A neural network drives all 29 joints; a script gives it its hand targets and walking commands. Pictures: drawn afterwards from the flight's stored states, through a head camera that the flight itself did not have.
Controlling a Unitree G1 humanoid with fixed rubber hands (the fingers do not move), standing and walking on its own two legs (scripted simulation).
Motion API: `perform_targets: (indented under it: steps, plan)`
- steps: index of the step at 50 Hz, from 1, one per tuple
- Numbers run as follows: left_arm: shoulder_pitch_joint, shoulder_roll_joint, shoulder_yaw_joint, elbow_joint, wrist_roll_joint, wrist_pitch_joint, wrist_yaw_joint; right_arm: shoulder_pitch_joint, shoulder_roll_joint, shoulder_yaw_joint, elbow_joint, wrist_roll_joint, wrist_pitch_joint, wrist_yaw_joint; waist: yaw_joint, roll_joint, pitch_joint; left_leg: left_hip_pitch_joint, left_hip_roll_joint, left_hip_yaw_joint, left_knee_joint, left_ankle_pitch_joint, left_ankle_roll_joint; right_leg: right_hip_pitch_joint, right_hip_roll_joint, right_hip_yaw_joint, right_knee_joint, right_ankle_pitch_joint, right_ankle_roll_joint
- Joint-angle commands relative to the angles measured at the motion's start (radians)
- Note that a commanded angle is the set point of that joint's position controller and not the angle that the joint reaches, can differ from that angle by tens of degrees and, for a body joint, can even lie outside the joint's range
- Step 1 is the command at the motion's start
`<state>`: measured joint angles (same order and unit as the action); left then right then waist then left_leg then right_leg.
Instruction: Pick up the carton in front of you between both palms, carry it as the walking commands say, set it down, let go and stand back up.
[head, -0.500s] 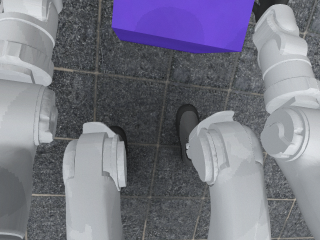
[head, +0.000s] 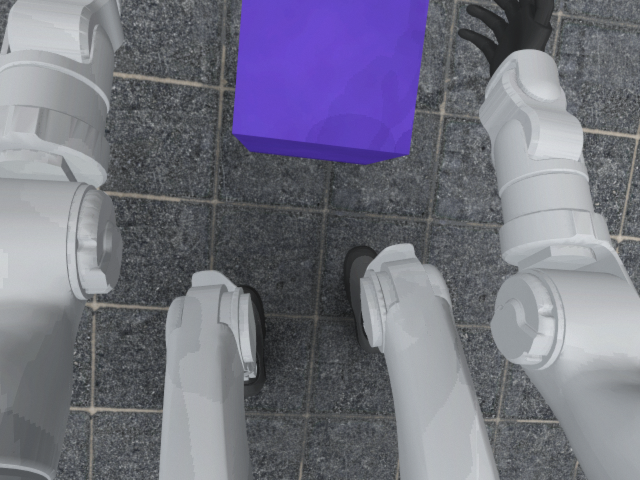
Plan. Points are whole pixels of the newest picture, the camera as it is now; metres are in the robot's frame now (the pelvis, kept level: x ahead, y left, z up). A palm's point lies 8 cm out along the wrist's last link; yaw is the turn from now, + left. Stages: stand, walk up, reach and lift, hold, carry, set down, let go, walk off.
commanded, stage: set down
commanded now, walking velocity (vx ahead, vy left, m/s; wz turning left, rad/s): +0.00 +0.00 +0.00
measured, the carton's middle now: (321, 83) +0.54 -0.06 -0.33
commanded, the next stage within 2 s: let go in 0.58 s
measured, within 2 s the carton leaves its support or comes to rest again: neither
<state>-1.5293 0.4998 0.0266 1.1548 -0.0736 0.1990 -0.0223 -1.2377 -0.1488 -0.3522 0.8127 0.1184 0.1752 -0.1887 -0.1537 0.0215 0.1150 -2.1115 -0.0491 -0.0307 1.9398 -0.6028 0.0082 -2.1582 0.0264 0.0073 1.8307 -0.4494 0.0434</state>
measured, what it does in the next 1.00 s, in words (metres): rises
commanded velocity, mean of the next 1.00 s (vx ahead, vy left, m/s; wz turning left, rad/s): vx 0.00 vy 0.00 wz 0.00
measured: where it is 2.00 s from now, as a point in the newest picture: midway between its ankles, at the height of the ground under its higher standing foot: (309, 337)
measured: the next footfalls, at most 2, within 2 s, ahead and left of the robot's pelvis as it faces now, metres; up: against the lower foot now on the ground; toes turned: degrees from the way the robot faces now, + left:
none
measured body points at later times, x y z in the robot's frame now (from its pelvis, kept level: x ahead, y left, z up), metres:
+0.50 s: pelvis +0.02 +0.00 +0.13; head +0.35 +0.01 +0.44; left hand +0.62 +0.16 +0.03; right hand +0.52 -0.23 +0.03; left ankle +0.08 +0.11 -0.42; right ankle +0.13 -0.13 -0.42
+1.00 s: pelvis +0.07 -0.02 +0.25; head +0.31 +0.00 +0.63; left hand +0.48 +0.18 +0.13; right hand +0.43 -0.24 +0.14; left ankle +0.08 +0.11 -0.42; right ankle +0.13 -0.13 -0.42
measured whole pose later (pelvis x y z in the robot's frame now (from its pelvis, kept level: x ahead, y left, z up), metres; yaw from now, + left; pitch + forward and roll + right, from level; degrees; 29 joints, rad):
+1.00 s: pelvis +0.07 -0.02 +0.25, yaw +4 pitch +35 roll +1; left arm -0.63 0.17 0.24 0.65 0.13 0.15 0.07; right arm -0.45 -0.15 -0.22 0.53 -0.07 0.13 0.09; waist -0.11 -0.01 -0.06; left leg -1.16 -0.06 -0.07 0.87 -0.33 -0.02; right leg -1.21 0.00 0.02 0.85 -0.25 0.00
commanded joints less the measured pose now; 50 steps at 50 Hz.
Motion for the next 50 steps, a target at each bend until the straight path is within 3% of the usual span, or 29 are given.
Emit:
perform_targets:
  steps: [1, 13, 30, 35, 40, 45, 50]
  plan:
    - [-0.277, 0.097, 0.031, -0.107, 0.022, -0.013, -0.011, -0.188, -0.094, -0.016, -0.129, -0.016, -0.006, 0.006, -0.041, 0.134, -1.110, 0.478, -0.021, 0.044, -0.264, 0.238, 0.004, 0.693, 0.032, -0.114, -0.143, 0.317, 0.025]
    - [-0.238, 0.096, 0.058, -0.251, 0.056, 0.040, -0.032, -0.099, -0.097, -0.031, -0.265, -0.024, 0.046, 0.019, -0.058, 0.202, -1.282, 0.811, -0.038, 0.046, -0.470, 0.400, -0.011, 0.811, 0.041, -0.127, -0.366, 0.401, 0.025]
    - [-0.075, 0.028, 0.166, -0.196, 0.153, 0.010, -0.074, 0.044, -0.013, -0.080, -0.265, -0.123, 0.025, 0.071, -0.045, 0.152, -1.134, 0.967, -0.042, 0.021, -0.807, 0.494, -0.022, 1.034, 0.031, -0.101, -0.692, 0.486, 0.033]
    - [0.092, -0.037, 0.223, -0.247, 0.206, -0.007, -0.045, 0.195, -0.011, -0.064, -0.284, -0.166, -0.001, 0.114, -0.022, 0.136, -1.218, 1.102, -0.040, 0.010, -0.885, 0.634, -0.033, 1.149, 0.034, -0.099, -0.763, 0.579, 0.027]
    - [0.355, -0.170, 0.249, -0.417, 0.232, -0.021, 0.037, 0.419, -0.057, -0.010, -0.352, -0.208, -0.031, 0.190, -0.003, 0.121, -1.264, 1.291, -0.035, -0.004, -0.970, 0.778, -0.050, 1.249, 0.039, -0.093, -0.838, 0.633, 0.002]
    - [0.569, -0.242, 0.231, -0.600, 0.215, -0.049, 0.100, 0.591, -0.104, 0.071, -0.395, -0.209, -0.050, 0.261, 0.011, 0.079, -1.087, 1.294, -0.035, 0.006, -1.101, 0.597, -0.053, 1.428, 0.025, -0.059, -0.934, 0.561, -0.021]
    - [0.784, -0.253, 0.206, -0.666, 0.189, -0.084, 0.095, 0.797, -0.109, 0.150, -0.385, -0.167, -0.074, 0.294, 0.026, 0.043, -0.876, 1.282, -0.029, 0.023, -1.200, 0.425, -0.040, 1.605, 0.005, -0.018, -1.031, 0.490, -0.026]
